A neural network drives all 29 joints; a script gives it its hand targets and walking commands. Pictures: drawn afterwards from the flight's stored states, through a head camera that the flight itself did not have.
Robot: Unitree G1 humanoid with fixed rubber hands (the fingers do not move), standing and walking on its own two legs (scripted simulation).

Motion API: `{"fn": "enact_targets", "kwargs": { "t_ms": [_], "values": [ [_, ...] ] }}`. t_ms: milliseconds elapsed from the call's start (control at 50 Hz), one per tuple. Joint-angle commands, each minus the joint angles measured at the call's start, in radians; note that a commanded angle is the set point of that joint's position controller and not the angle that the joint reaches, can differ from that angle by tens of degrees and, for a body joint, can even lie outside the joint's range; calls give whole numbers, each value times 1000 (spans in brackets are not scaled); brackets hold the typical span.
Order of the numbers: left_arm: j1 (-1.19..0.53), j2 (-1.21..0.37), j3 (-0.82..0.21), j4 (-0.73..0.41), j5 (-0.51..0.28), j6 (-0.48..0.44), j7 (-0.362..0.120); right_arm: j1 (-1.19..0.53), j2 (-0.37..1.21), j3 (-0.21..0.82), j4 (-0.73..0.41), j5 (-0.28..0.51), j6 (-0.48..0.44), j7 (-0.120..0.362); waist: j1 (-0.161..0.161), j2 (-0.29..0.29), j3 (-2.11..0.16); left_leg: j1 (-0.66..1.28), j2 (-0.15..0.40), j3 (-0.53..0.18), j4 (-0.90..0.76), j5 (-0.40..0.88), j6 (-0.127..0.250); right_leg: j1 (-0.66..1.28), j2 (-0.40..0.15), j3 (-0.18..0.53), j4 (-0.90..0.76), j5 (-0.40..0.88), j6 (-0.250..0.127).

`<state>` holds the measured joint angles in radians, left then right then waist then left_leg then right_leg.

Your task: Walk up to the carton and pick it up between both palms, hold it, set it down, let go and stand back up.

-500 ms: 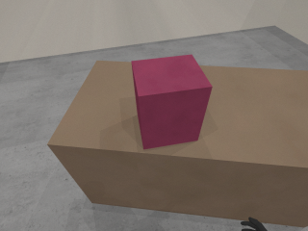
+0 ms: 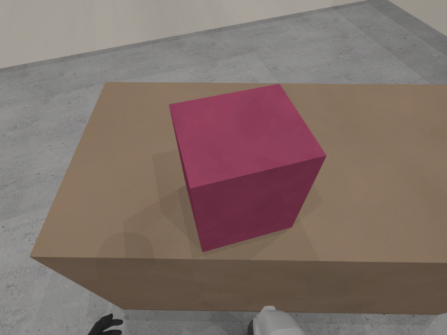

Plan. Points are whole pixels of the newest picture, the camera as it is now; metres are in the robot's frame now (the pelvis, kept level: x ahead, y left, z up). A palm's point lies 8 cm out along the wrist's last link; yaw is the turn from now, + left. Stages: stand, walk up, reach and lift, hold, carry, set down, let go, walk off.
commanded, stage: walk up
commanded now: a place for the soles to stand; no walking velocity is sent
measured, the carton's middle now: (238, 173) +0.41 -0.03 +0.02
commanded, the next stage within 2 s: none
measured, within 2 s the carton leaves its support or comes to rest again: neither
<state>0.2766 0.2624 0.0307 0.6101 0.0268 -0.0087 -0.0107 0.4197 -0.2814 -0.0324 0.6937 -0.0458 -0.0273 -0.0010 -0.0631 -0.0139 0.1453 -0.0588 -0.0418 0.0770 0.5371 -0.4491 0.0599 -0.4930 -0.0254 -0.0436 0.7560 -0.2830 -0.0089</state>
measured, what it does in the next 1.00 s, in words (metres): steps on the spot: right foot, then left foot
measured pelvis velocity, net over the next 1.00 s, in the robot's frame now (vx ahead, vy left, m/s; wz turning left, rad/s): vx -0.01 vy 0.03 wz -0.11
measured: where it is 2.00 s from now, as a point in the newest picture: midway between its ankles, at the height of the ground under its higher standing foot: outside the picture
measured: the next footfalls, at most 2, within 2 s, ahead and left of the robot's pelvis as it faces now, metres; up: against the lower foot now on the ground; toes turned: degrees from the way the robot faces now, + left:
right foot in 0.04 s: +0.16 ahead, -0.10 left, +0.00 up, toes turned -5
left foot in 0.42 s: +0.08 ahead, +0.13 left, +0.00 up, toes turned -7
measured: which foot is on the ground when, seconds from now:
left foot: down 0.00-0.08, up 0.10-0.40, down 0.42-1.00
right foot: up 0.00-0.02, down 0.04-0.46, up 0.48-0.76, down 0.78-1.00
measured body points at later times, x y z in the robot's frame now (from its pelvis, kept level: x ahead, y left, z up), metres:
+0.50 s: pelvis +0.03 +0.03 -0.02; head +0.10 +0.05 +0.42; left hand +0.17 +0.30 -0.14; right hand +0.19 -0.23 -0.11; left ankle +0.08 +0.16 -0.72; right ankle +0.11 -0.10 -0.72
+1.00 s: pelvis -0.01 +0.03 -0.01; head -0.01 +0.00 +0.44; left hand +0.13 +0.29 -0.09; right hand +0.07 -0.25 -0.13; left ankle +0.06 +0.14 -0.73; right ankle -0.05 -0.13 -0.72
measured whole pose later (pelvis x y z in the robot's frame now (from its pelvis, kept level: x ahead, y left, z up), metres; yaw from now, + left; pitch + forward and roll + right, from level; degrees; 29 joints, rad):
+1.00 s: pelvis -0.01 +0.03 -0.01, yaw -6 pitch -4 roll +0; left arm 0.32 0.28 0.02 0.61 0.01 0.01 -0.01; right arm 0.33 -0.30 -0.03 0.61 -0.02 0.00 0.02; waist -0.01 0.07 0.06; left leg -0.35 0.04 0.06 0.72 -0.29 -0.01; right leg -0.22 -0.04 0.08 0.73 -0.44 0.06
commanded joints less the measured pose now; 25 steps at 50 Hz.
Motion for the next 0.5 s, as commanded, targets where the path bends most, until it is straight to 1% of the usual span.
{"fn": "enact_targets", "kwargs": {
  "t_ms": [0,20,40,60,80,100,120,140,160,180,200,220,240,260,280,300,320,340,360,380,400,420,440,460,480],
  "values": [
    [221,199,82,-54,25,-33,39,-1,-121,7,-82,45,-1,-7,161,-24,-265,-359,147,-64,471,693,-40,623,-112,108,-119,504,-166],
    [274,260,96,-67,14,-22,46,27,-93,17,-120,58,3,-10,182,-157,-380,-463,46,-12,810,233,-111,692,-374,448,-156,686,-330],
    [278,250,87,-54,-1,-8,54,6,-124,4,-129,28,21,-19,170,-109,-337,-508,20,-67,866,-200,-111,637,-452,567,-270,707,-385],
    [244,235,81,-62,-8,-3,58,-5,-137,-7,-131,18,47,-23,159,-86,-299,-521,69,-117,891,-201,-99,572,-460,576,-328,508,-398],
    [166,191,64,-82,-19,-2,59,-35,-150,-7,-121,14,59,-22,141,-67,-245,-511,88,-132,868,-154,-86,478,-399,524,-363,421,-349],
    [104,156,49,-96,-21,-3,60,-41,-151,-7,-115,10,59,-17,118,-74,-172,-488,101,-140,806,-138,-89,355,-353,451,-374,388,-318],
    [46,147,40,-94,-17,-3,60,-17,-128,-7,-112,19,60,-11,80,-85,-142,-414,116,-149,716,-134,-92,249,-314,354,-372,390,-289],
    [9,145,33,-94,-14,-6,59,7,-116,-8,-106,26,59,-9,64,-85,-133,-350,110,-137,657,-129,-93,170,-290,282,-354,446,-273],
    [-22,155,29,-91,-13,-7,56,14,-99,-8,-103,31,58,-9,57,-100,-137,-303,98,-118,613,-130,-96,121,-268,221,-331,524,-277],
    [-39,166,29,-97,-9,-8,51,15,-87,-3,-99,32,57,-10,50,-108,-149,-275,83,-97,588,-120,-93,99,-250,184,-306,565,-273],
    [-48,174,29,-99,-8,-9,48,-24,-83,-2,-107,33,60,-11,65,-124,-140,-272,83,-84,545,-86,-89,84,-242,171,-277,608,-266],
    [-34,191,31,-103,-12,-5,46,-50,-73,1,-125,42,59,-15,73,-148,-155,-284,78,-82,517,-43,-87,102,-229,180,-258,644,-261],
    [-44,202,33,-111,-10,2,43,-69,-66,1,-134,44,59,-18,77,-169,-192,-293,74,-76,464,-7,-86,146,-220,178,-242,621,-248],
    [-42,201,33,-114,-9,11,39,-80,-69,-1,-143,41,56,-23,85,-183,-192,-321,74,-72,408,37,-93,179,-211,173,-218,598,-229],
    [-37,212,33,-121,-14,24,35,-89,-72,-2,-148,42,54,-27,83,-198,-199,-318,61,-52,381,81,-90,175,-200,172,-209,542,-213],
    [-51,208,32,-128,-17,34,30,-97,-74,-4,-149,41,51,-31,77,-196,-225,-303,52,-42,321,107,-90,193,-178,173,-203,469,-196],
    [-63,210,31,-134,-19,43,26,-98,-73,-7,-152,40,46,-34,75,-202,-230,-274,53,-39,259,158,-86,168,-172,175,-190,394,-182],
    [-71,214,30,-142,-20,51,21,-105,-76,-9,-154,42,40,-36,69,-186,-245,-222,50,-29,185,202,-80,147,-162,177,-178,326,-159],
    [-69,221,32,-139,-26,60,17,-87,-88,-15,-150,42,34,-35,56,-169,-259,-162,53,-32,108,263,-78,122,-155,176,-158,250,-133],
    [-76,209,27,-145,-33,64,12,-68,-113,-24,-149,38,25,-36,38,-118,-278,-108,88,-103,53,245,-57,65,-143,182,-116,162,-103],
    [-40,163,16,-146,-40,69,8,-94,-186,-47,-172,28,17,-35,36,44,-265,-95,237,-304,-45,155,1,-30,-86,140,0,11,-39],
    [-21,131,10,-150,-33,76,9,-141,-291,-70,-188,28,18,-33,34,230,-213,-222,446,-514,-152,235,119,-9,61,56,178,-225,5],
    [-46,158,28,-139,-15,84,15,-174,-308,-81,-183,27,21,-37,-1,237,-196,-294,511,-603,-174,217,235,24,52,145,366,-350,13],
    [-31,182,37,-120,-16,85,14,-202,-269,-83,-179,31,18,-40,16,198,-169,-300,502,-563,-149,255,254,16,24,179,440,-355,21],
    [-45,191,43,-108,-18,80,13,-203,-235,-69,-181,30,17,-41,12,182,-148,-270,443,-459,-117,411,225,-19,22,192,457,-351,19]
  ]
}}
